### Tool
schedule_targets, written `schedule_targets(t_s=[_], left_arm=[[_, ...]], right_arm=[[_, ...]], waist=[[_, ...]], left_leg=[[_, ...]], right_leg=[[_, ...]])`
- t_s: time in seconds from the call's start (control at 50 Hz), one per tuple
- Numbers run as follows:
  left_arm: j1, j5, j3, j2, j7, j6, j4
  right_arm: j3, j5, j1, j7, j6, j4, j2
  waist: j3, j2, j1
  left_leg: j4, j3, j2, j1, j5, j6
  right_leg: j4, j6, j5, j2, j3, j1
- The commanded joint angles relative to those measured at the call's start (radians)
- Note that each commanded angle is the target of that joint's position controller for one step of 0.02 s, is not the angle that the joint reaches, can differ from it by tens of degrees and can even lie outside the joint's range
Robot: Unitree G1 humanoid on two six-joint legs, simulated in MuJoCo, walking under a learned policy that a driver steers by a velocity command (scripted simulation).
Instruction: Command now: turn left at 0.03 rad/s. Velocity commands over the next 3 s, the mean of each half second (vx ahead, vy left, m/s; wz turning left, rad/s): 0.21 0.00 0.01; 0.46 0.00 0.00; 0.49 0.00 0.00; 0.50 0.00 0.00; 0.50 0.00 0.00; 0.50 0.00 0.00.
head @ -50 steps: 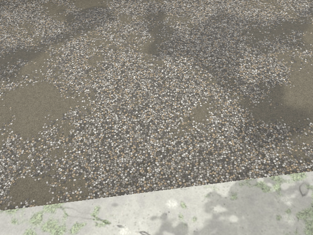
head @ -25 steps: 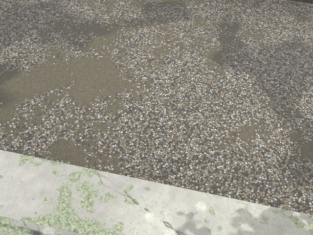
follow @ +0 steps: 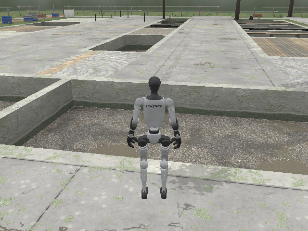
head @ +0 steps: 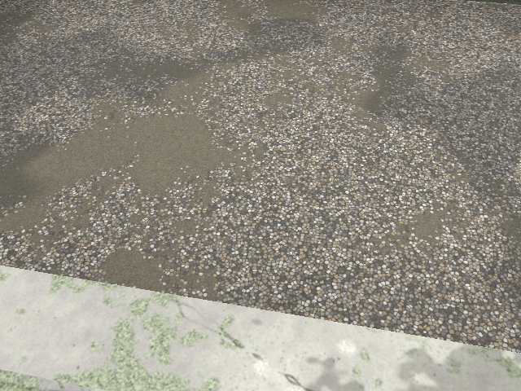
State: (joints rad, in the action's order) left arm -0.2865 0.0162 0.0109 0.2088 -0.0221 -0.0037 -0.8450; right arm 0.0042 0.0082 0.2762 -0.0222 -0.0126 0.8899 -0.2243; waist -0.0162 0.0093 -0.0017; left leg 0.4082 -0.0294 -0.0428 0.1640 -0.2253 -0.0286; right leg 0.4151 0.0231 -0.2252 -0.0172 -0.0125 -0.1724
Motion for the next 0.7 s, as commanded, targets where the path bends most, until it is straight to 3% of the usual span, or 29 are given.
schedule_targets(t_s=[0.02, 0.1, 0.12, 0.16, 0.18, 0.22, 0.24, 0.26, 0.3, 0.34, 0.36, 0.38, 0.4, 0.42, 0.44, 0.48, 0.52, 0.54, 0.62, 0.66, 0.7], left_arm=[[-0.04, 0.001, 0.025, 0.105, -0.005, 0.011, 0.009], [-0.047, 0.001, 0.024, 0.099, -0.007, 0.014, -0.034], [-0.06, 0.002, 0.024, 0.099, -0.007, 0.013, -0.048], [-0.076, 0.005, 0.043, 0.137, -0.005, 0.001, -0.061], [-0.09, 0.006, 0.048, 0.146, -0.003, -0.004, -0.064], [-0.14, 0.006, 0.059, 0.166, -0.002, -0.006, -0.086], [-0.14, 0.007, 0.063, 0.164, -0.001, -0.002, -0.092], [-0.123, 0.01, 0.064, 0.161, 0.002, 0.004, -0.091], [-0.042, 0.006, 0.072, 0.175, 0.007, 0.011, -0.075], [0.03, 0.0, 0.072, 0.152, 0.009, 0.011, -0.063], [0.059, 0.005, 0.057, 0.095, 0.011, 0.017, -0.046], [0.067, 0.004, 0.038, 0.016, 0.018, 0.028, -0.016], [0.082, 0.032, 0.052, 0.085, 0.017, 0.028, -0.017], [0.072, 0.029, 0.055, 0.091, 0.025, 0.033, -0.025], [0.052, 0.022, 0.054, 0.085, 0.034, 0.039, -0.041], [0.058, 0.029, 0.057, 0.092, 0.044, 0.041, -0.052], [0.09, 0.03, 0.053, 0.067, 0.047, 0.034, -0.045], [0.124, 0.023, 0.048, 0.048, 0.045, 0.03, -0.032], [0.26, 0.014, 0.024, 0.007, 0.044, 0.029, 0.026], [0.287, 0.004, 0.019, 0.014, 0.042, 0.022, 0.043], [0.263, 0.005, 0.025, 0.036, 0.027, 0.017, 0.048]], right_arm=[[0.018, -0.001, 0.017, -0.006, 0.012, -0.006, -0.082], [0.017, -0.001, 0.039, -0.01, 0.012, 0.048, -0.08], [0.016, 0.001, 0.053, -0.011, 0.011, 0.064, -0.077], [0.026, 0.01, 0.06, -0.01, 0.005, 0.073, -0.094], [0.029, 0.017, 0.042, -0.006, 0.002, 0.065, -0.093], [0.02, 0.027, 0.005, 0.004, 0.011, 0.043, -0.046], [0.019, 0.033, -0.008, 0.009, 0.02, 0.035, -0.041], [0.022, 0.03, -0.003, 0.014, 0.031, 0.034, -0.049], [0.024, 0.022, 0.076, 0.02, 0.045, 0.058, -0.045], [0.028, 0.012, 0.245, 0.016, 0.054, 0.125, -0.03], [0.04, 0.02, 0.329, 0.005, 0.061, 0.145, -0.076], [0.061, 0.019, 0.414, 0.0, 0.064, 0.159, -0.167], [0.06, 0.028, 0.387, -0.002, 0.057, 0.157, -0.161], [0.051, 0.03, 0.306, -0.001, 0.06, 0.128, -0.126], [0.048, 0.026, 0.258, 0.001, 0.067, 0.11, -0.112], [0.037, 0.017, 0.226, -0.006, 0.082, 0.096, -0.08], [0.028, 0.013, 0.276, -0.011, 0.091, 0.119, -0.051], [0.023, 0.018, 0.306, -0.014, 0.093, 0.131, -0.037], [0.02, 0.014, 0.328, -0.016, 0.09, 0.136, -0.049], [0.023, 0.016, 0.323, -0.017, 0.089, 0.137, -0.066], [0.028, 0.011, 0.301, -0.018, 0.091, 0.134, -0.086]], waist=[[-0.025, -0.01, 0.008], [-0.029, -0.005, 0.006], [-0.011, -0.01, 0.006], [-0.045, -0.047, 0.013], [-0.092, -0.066, 0.024], [-0.139, -0.142, 0.041], [-0.148, -0.146, 0.042], [-0.133, -0.13, 0.029], [-0.098, -0.109, -0.024], [-0.103, -0.087, -0.101], [-0.108, 0.044, -0.131], [-0.094, 0.249, -0.141], [-0.169, 0.165, -0.115], [-0.179, 0.086, -0.066], [-0.162, 0.061, -0.039], [-0.116, 0.066, -0.019], [-0.103, 0.077, -0.02], [-0.104, 0.073, -0.022], [-0.127, 0.093, -0.038], [-0.124, 0.123, -0.04], [-0.112, 0.123, -0.016]], left_leg=[[-0.081, -0.104, 0.097, 0.042, 0.075, -0.019], [-0.087, -0.102, 0.102, 0.03, 0.087, -0.016], [-0.084, -0.093, 0.091, 0.024, 0.012, -0.019], [-0.002, -0.048, 0.034, 0.097, -0.259, -0.043], [0.044, -0.037, 0.02, 0.175, -0.345, -0.054], [0.195, 0.044, -0.002, 0.278, -0.267, -0.053], [0.253, 0.061, 0.025, 0.278, -0.195, -0.051], [0.274, 0.055, 0.042, 0.256, -0.179, -0.055], [0.198, 0.069, 0.033, 0.115, -0.182, -0.068], [0.034, 0.085, -0.009, -0.171, -0.13, -0.081], [-0.099, -0.127, 0.126, -0.279, -0.273, -0.101], [-0.29, -0.541, 0.36, -0.325, -0.565, -0.18], [-0.303, -0.615, 0.423, -0.216, -0.538, -0.239], [-0.286, -0.548, 0.389, -0.175, -0.487, -0.238], [-0.294, -0.468, 0.346, -0.162, -0.408, -0.215], [-0.31, -0.316, 0.281, -0.169, -0.179, -0.184], [-0.288, -0.218, 0.248, -0.188, 0.058, -0.179], [-0.269, -0.18, 0.244, -0.193, 0.183, -0.181], [-0.213, -0.065, 0.215, -0.126, 0.474, -0.171], [-0.187, -0.041, 0.212, -0.091, 0.529, -0.165], [-0.134, -0.034, 0.237, -0.094, 0.673, -0.157]], right_leg=[[-0.094, 0.033, 0.06, 0.11, 0.123, 0.004], [-0.103, 0.037, 0.07, 0.109, 0.124, 0.006], [-0.112, 0.041, -0.027, 0.1, 0.122, 0.011], [-0.114, 0.081, -0.368, 0.086, 0.15, -0.026], [-0.146, 0.11, -0.508, 0.115, 0.204, -0.05], [-0.248, 0.186, -0.636, 0.239, 0.374, -0.031], [-0.282, 0.216, -0.61, 0.291, 0.43, -0.05], [-0.292, 0.225, -0.557, 0.302, 0.433, -0.068], [-0.254, 0.197, -0.458, 0.247, 0.33, -0.14], [-0.12, 0.147, -0.468, 0.146, 0.201, -0.344], [0.087, 0.106, -0.416, 0.069, 0.105, -0.475], [0.38, 0.061, -0.319, -0.053, -0.053, -0.62], [0.515, 0.065, -0.3, -0.003, -0.002, -0.663], [0.578, 0.067, -0.228, 0.032, 0.031, -0.654], [0.593, 0.061, -0.166, 0.051, 0.038, -0.632], [0.578, 0.044, -0.058, 0.071, 0.018, -0.583], [0.562, 0.027, 0.0, 0.067, -0.011, -0.582], [0.549, 0.017, 0.016, 0.06, -0.028, -0.586], [0.364, 0.009, 0.112, 0.036, -0.08, -0.492], [0.29, 0.023, 0.134, 0.015, -0.105, -0.392], [0.258, 0.055, 0.118, 0.003, -0.105, -0.298]])
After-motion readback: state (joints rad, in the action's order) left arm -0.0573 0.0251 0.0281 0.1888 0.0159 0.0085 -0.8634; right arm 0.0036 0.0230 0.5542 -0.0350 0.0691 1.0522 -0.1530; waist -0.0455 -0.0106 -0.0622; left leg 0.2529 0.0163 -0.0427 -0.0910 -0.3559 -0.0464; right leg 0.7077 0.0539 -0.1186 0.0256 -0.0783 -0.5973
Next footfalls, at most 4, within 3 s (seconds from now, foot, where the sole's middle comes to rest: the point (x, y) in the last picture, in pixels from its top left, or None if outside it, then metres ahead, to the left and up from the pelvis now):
0.78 right None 0.36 -0.09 -0.78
1.34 left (249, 372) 0.58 0.07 -0.78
1.70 right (326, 390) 0.53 -0.13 -0.78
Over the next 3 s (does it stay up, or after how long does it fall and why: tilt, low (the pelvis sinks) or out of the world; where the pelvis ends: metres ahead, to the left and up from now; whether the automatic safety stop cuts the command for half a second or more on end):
stays up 0.53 -0.01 -0.02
